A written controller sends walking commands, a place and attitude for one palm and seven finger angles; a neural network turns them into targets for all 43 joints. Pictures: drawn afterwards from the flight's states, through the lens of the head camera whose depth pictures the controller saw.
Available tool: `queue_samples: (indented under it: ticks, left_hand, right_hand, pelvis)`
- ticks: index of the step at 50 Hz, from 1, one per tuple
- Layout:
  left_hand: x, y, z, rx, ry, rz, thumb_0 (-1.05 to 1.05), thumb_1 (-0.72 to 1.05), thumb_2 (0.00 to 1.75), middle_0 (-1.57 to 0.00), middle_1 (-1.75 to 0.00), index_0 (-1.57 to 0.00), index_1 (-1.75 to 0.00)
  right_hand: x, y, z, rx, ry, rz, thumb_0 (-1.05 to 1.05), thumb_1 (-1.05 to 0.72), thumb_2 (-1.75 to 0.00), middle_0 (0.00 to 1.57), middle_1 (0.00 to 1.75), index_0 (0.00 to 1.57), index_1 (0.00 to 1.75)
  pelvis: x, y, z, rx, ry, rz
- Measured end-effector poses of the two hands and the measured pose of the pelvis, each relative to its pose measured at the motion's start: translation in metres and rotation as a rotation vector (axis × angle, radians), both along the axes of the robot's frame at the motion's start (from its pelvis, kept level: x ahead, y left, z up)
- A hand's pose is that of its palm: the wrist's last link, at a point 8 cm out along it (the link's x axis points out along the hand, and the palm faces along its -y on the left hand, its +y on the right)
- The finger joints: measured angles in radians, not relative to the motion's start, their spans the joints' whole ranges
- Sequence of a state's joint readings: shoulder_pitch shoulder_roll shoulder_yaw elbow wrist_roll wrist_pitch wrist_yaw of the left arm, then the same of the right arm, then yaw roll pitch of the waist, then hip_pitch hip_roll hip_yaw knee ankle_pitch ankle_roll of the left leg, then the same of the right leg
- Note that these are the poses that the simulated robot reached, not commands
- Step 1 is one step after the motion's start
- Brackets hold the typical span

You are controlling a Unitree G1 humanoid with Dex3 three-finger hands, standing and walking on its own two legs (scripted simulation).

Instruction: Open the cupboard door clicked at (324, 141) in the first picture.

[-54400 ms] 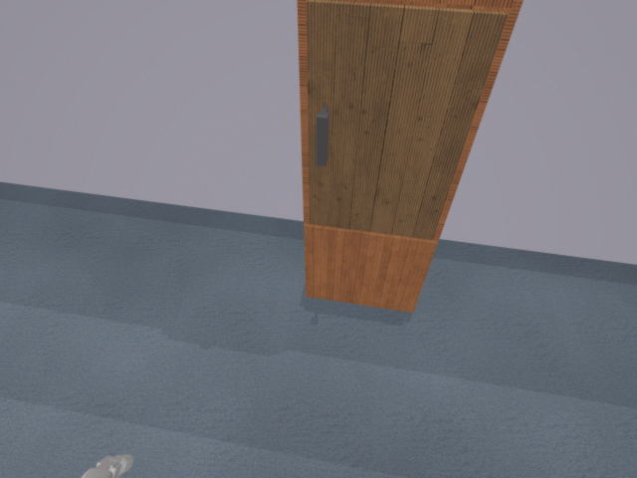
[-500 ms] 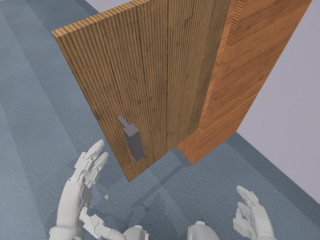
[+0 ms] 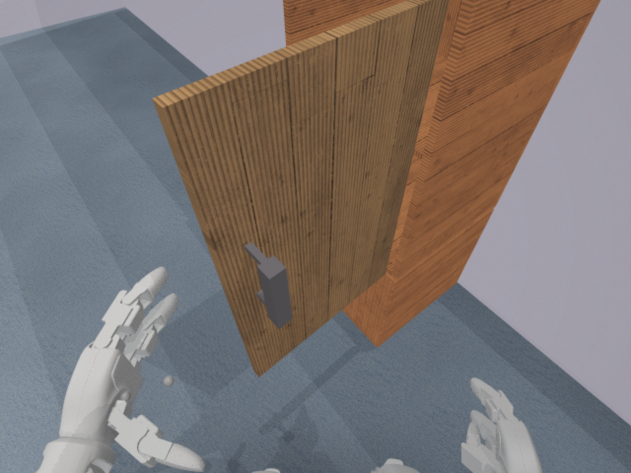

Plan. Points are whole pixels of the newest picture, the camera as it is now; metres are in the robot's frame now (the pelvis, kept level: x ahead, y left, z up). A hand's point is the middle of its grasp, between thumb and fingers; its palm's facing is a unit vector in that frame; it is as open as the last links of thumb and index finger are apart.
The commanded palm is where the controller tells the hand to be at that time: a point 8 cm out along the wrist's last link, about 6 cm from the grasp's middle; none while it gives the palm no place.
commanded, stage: draw the hand back to the body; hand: left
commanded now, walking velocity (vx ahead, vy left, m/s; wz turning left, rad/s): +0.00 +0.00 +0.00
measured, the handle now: (267, 285) +0.35 +0.09 +0.05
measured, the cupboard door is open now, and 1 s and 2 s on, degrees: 93 93 93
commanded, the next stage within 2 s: step back with the hand held close in 1.28 s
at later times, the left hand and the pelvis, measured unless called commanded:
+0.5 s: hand (73, 350) +0.20 +0.23 +0.15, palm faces +0.26 -0.88 -0.39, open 13.9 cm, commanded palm +0.16 +0.28 +0.17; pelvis +0.02 +0.02 +0.05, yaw +0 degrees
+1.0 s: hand out of the picture +0.22 +0.27 +0.24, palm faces +0.47 -0.77 -0.42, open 8.2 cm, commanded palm +0.17 +0.30 +0.24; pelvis +0.02 +0.01 +0.07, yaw -1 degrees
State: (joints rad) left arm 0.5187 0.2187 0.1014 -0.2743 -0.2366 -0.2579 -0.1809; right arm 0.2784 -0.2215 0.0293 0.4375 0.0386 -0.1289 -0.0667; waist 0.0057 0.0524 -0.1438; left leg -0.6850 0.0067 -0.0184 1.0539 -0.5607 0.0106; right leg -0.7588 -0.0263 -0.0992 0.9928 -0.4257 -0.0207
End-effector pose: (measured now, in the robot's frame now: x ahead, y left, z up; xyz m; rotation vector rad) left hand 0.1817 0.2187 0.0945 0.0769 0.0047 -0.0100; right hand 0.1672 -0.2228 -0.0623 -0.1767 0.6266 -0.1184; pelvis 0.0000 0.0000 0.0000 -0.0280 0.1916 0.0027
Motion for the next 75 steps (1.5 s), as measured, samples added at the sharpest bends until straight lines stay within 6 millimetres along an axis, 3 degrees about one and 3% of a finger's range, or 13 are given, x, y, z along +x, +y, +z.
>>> queue_samples:
  ticks: [11,15,30,48,59,75]
  left_hand:
    - [-0.005,0.018,0.023,0.012,0.002,0.004,-0.01,-0.47,0.31,-0.15,-0.30,-0.15,-0.30]
    - [-0.004,0.032,0.041,0.178,0.030,0.121,-0.01,-0.39,0.34,-0.16,-0.30,-0.15,-0.30]
    - [-0.008,0.066,0.096,0.352,-0.004,0.350,0.00,0.08,0.54,-0.18,-0.30,-0.17,-0.30]
    - [-0.008,0.087,0.157,0.435,-0.204,0.459,0.01,0.70,0.81,-0.20,-0.30,-0.20,-0.30]
    - [-0.008,0.074,0.139,0.395,-0.136,0.433,0.01,0.87,0.88,-0.21,-0.30,-0.20,-0.30]
    - [-0.008,0.077,0.154,0.448,-0.201,0.431,0.02,0.89,0.89,-0.21,-0.30,-0.21,-0.30]
  right_hand:
    - [0.012,0.013,0.025,-0.018,-0.059,0.032,0.01,-0.90,-0.90,0.20,0.30,0.20,0.30]
    - [0.018,0.018,0.032,-0.030,-0.050,0.031,0.01,-0.90,-0.90,0.20,0.30,0.20,0.30]
    - [0.028,0.033,0.047,-0.016,-0.012,0.066,0.01,-0.90,-0.90,0.20,0.30,0.20,0.30]
    - [0.033,0.014,0.058,-0.028,0.002,0.068,0.01,-0.90,-0.90,0.20,0.30,0.20,0.30]
    - [0.022,0.002,0.054,-0.030,0.042,0.043,0.01,-0.90,-0.90,0.20,0.30,0.20,0.30]
    - [0.021,-0.003,0.058,-0.032,0.037,0.038,0.01,-0.90,-0.90,0.20,0.30,0.20,0.30]
  pelvis:
    - [0.009,0.010,0.015,-0.009,-0.054,0.000]
    - [0.015,0.013,0.025,-0.006,-0.082,0.000]
    - [0.027,0.020,0.056,0.004,-0.196,-0.004]
    - [0.026,0.008,0.070,0.009,-0.264,-0.018]
    - [0.022,0.001,0.071,0.012,-0.272,-0.025]
    - [0.015,-0.003,0.072,0.005,-0.247,-0.016]
